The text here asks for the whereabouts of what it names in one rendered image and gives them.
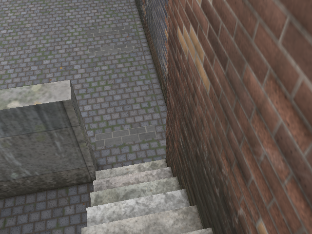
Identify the stairs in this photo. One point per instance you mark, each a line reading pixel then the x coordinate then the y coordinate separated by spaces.
pixel 143 198

